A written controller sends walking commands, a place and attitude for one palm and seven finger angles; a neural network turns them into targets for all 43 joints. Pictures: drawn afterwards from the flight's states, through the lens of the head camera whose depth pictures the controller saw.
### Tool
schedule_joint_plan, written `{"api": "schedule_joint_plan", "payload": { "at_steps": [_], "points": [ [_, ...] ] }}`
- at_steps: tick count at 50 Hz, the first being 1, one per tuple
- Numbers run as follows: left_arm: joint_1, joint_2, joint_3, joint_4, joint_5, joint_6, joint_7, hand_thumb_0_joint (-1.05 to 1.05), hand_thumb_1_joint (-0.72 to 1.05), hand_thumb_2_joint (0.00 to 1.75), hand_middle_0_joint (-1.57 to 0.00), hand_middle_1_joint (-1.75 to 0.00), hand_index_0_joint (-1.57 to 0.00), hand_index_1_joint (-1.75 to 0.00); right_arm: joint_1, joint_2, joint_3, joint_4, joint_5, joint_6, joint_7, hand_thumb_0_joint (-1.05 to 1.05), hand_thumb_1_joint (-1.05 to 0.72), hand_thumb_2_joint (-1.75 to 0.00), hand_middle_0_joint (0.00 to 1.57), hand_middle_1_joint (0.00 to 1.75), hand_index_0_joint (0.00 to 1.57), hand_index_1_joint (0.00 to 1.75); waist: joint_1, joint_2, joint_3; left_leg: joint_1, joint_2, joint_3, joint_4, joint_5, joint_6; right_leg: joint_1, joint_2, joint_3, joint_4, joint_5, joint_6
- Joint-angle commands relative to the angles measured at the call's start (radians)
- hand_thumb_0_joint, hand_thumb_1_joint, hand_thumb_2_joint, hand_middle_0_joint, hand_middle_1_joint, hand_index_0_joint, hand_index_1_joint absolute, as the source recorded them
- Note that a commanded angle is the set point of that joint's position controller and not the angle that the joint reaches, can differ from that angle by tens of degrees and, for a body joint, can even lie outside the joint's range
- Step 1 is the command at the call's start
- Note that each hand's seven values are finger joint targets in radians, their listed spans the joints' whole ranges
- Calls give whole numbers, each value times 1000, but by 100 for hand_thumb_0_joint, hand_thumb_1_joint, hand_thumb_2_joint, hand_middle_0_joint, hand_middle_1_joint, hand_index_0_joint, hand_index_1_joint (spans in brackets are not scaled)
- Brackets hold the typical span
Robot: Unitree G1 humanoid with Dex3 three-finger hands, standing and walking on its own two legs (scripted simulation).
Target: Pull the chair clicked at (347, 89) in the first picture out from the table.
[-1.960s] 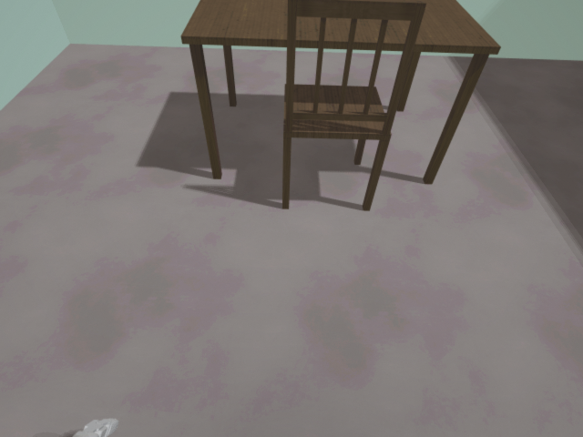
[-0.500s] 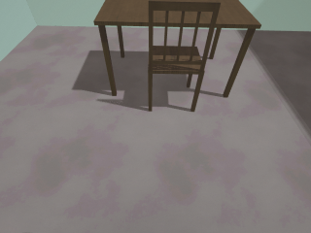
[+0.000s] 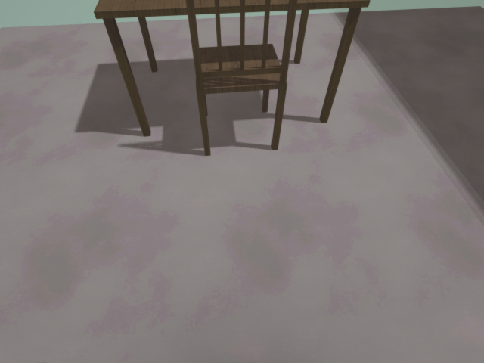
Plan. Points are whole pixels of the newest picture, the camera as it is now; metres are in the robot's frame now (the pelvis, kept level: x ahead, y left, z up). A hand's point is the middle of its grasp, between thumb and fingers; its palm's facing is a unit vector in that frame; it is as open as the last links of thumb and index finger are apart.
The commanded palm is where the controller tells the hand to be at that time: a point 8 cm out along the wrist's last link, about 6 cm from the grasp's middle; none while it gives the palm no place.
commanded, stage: walk to a spot facing it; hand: left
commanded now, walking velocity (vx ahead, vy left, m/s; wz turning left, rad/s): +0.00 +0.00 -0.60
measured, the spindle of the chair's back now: (242, 30) +1.27 +0.11 -0.07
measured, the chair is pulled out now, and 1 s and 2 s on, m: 0.00 0.00 0.00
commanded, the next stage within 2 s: none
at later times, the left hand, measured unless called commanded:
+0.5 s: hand out of the picture +0.07 +0.18 -0.14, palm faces -0.12 -0.97 -0.23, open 7.4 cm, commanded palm none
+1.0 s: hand (193, 231) +0.41 +0.16 -0.16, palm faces -0.49 -0.85 -0.18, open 7.4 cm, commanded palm none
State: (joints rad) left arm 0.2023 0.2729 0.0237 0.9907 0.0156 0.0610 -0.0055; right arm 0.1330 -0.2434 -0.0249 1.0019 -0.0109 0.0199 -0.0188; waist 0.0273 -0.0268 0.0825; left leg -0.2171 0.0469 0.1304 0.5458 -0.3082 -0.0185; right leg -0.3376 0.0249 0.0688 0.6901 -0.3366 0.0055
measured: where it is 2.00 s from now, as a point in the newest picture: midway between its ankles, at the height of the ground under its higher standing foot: (312, 263)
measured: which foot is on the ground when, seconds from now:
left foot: down 0.00-0.08, up 0.10-0.66, down 0.68-1.00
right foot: down 0.00-0.68, up 0.70-1.00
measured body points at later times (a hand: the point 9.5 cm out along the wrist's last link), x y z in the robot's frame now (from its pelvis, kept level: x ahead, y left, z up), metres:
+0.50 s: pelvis +0.05 -0.02 +0.02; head +0.07 -0.03 +0.47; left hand +0.08 +0.23 -0.12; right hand +0.10 -0.29 -0.12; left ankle +0.08 +0.14 -0.67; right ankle +0.01 -0.09 -0.73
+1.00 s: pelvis +0.24 +0.02 +0.01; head +0.28 +0.04 +0.46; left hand +0.44 +0.20 -0.15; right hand +0.08 -0.16 -0.12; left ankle +0.18 +0.12 -0.73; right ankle +0.20 -0.14 -0.62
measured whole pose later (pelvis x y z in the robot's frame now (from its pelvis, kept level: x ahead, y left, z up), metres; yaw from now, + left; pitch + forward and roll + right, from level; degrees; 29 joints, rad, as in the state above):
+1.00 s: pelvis +0.24 +0.02 +0.01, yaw -33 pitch +1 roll -2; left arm 0.21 0.26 0.11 0.93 0.04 0.04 -0.04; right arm 0.43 -0.15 -0.02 1.03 -0.01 -0.08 -0.04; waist 0.00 -0.04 0.03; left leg 0.00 0.04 0.26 0.35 -0.37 0.04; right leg -0.70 -0.04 -0.02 1.20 -0.13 0.02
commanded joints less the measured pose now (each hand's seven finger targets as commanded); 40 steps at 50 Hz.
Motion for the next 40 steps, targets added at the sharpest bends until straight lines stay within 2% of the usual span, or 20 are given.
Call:
{"api": "schedule_joint_plan", "payload": {
  "at_steps": [1, 2, 3, 4, 5, 6, 8, 10, 12, 19, 26, 29, 31, 32, 33, 34, 35, 36, 38, 40],
  "points": [
    [60, 89, 47, -97, 3, -13, -5, 0, 90, 90, -20, -30, -20, -30, -30, -209, -66, -96, -9, -15, -10, 0, -90, -90, 20, 30, 20, 30, 9, 208, -90, -7, 312, -151, -106, 376, 156, 23, -58, -58, 116, -122, 3],
    [110, 93, 52, -90, 6, -18, -8, 0, 90, 90, -20, -30, -20, -30, -48, -210, -69, -107, -9, -12, -9, 0, -90, -90, 20, 30, 20, 30, 35, 163, -103, -43, 275, -99, -13, 332, 115, 89, -54, -71, 16, -26, -1],
    [164, 118, 63, -79, 11, -29, -7, 0, 90, 90, -20, -30, -20, -30, -54, -184, -67, -113, -6, -3, -7, 0, -90, -90, 20, 30, 20, 30, 63, 41, -99, -116, 189, -22, 179, 203, 43, 163, -85, -9, -166, 179, -15],
    [184, 233, 84, -84, 25, -48, 10, 0, 90, 90, -20, -30, -20, -30, -18, -88, -51, -144, 0, 4, -2, 0, -90, -90, 20, 30, 20, 30, 54, -343, -98, -347, 13, 31, 463, -230, -39, 225, -335, 426, -357, 401, -86],
    [209, 239, 79, -87, 6, -42, 20, 0, 90, 90, -20, -30, -20, -30, -54, -99, -48, -165, 1, 9, -4, 0, -90, -90, 20, 30, 20, 30, 69, -285, -101, -352, -9, -118, 573, -305, -30, 165, -386, 514, -436, 384, -164],
    [158, 211, 82, -100, 3, -42, 24, 0, 90, 90, -20, -30, -20, -30, -35, -117, -52, -152, 0, 13, 0, 0, -90, -90, 20, 30, 20, 30, 36, -237, -81, -359, 20, -170, 611, -219, -20, 143, -334, 477, -482, 97, -165],
    [87, 156, 72, -123, -1, -49, 20, 0, 90, 90, -20, -30, -20, -30, -43, -130, -56, -135, -8, 1, 10, 0, -90, -90, 20, 30, 20, 30, 14, -123, -33, -388, 49, -166, 620, -81, -27, 117, -266, 442, -492, -92, -148],
    [99, 124, 67, -121, -2, -69, 14, 0, 90, 90, -20, -30, -20, -30, -21, -113, -58, -122, -17, -7, 18, 0, -90, -90, 20, 30, 20, 30, 2, -55, -67, -375, 44, -153, 583, -3, -37, 155, -221, 378, -480, -62, -153],
    [139, 124, 69, -104, -2, -85, 12, 0, 90, 90, -20, -30, -20, -30, 0, -103, -58, -113, -18, -13, 23, 0, -90, -90, 20, 30, 20, 30, 4, -40, -106, -394, 40, -146, 562, 28, -43, 227, -204, 354, -472, -37, -157],
    [245, 97, 70, -68, 5, -106, 7, 0, 90, 90, -20, -30, -20, -30, -58, -76, -52, -155, -18, -35, 23, 0, -90, -90, 20, 30, 20, 30, 33, -80, -104, -480, 41, -146, 471, 27, -59, 322, -197, 391, -465, 46, -197],
    [245, 109, 75, -67, 13, -106, 12, 0, 90, 90, -20, -30, -20, -30, -115, -59, -46, -205, -7, -53, 27, 0, -90, -90, 20, 30, 20, 30, 46, -98, -59, -380, 8, -134, 264, -12, -47, 246, -194, 428, -451, 98, -217],
    [202, 127, 81, -81, 14, -101, 13, 0, 90, 90, -20, -30, -20, -30, -84, -54, -45, -214, 3, -66, 26, 0, -90, -90, 20, 30, 20, 30, 25, -126, -64, -240, -18, -129, 133, -34, -32, 183, -179, 421, -405, 152, -203],
    [137, 128, 85, -95, 11, -100, 15, 0, 90, 90, -20, -30, -20, -30, 24, -67, -49, -185, 6, -76, 17, 0, -90, -90, 20, 30, 20, 30, -36, -107, -77, -3, -26, -131, -27, 46, -26, 40, -134, 383, -316, 149, -163],
    [114, 105, 84, -104, 8, -99, 11, 0, 90, 90, -20, -30, -20, -30, 139, -104, -56, -146, 9, -83, 5, 0, -90, -90, 20, 30, 20, 30, -83, -21, -122, 212, -2, -137, -119, 63, -17, -78, -67, 323, -207, 112, -128],
    [133, 51, 77, -116, -4, -97, 0, 0, 90, 90, -20, -30, -20, -30, 262, -194, -76, -113, -2, -88, -7, 0, -90, -90, 20, 30, 20, 30, -127, 194, -203, 440, 201, -354, -200, -102, 24, -251, 46, 199, 31, -10, -85],
    [150, 17, 72, -129, -4, -104, -8, 0, 90, 90, -20, -30, -20, -30, 339, -260, -88, -106, -9, -83, -5, 0, -90, -90, 20, 30, 20, 30, -129, 384, -208, 453, 435, -646, -320, -243, 94, -400, 91, 30, 312, -245, -26],
    [113, 45, 80, -133, 7, -103, -10, 0, 90, 90, -20, -30, -20, -30, 288, -236, -80, -126, -10, -72, -2, 0, -90, -90, 20, 30, 20, 30, -115, 253, -111, 287, 466, -682, -378, -332, 135, -396, 16, 36, 426, -209, -20],
    [102, 59, 88, -115, 17, -95, -15, 0, 90, 90, -20, -30, -20, -30, 222, -157, -61, -137, -11, -74, -1, 0, -90, -90, 20, 30, 20, 30, -75, 176, -27, 166, 389, -582, -403, -308, 94, -379, -20, 31, 482, -104, -13],
    [104, 41, 88, -96, 24, -83, -34, 0, 90, 90, -20, -30, -20, -30, 166, -87, -35, -136, -9, -89, -3, 0, -90, -90, 20, 30, 20, 30, -30, 138, 36, 71, 324, -390, -385, -118, 63, -371, -73, -5, 544, 10, -7],
    [127, -2, 79, -84, 25, -66, -41, 0, 90, 90, -20, -30, -20, -30, 197, -58, -26, -109, -6, -105, -8, 0, -90, -90, 20, 30, 20, 30, -8, 158, 16, 89, 250, -196, -344, 194, 6, -344, -72, -27, 557, 101, 5]
  ]
}}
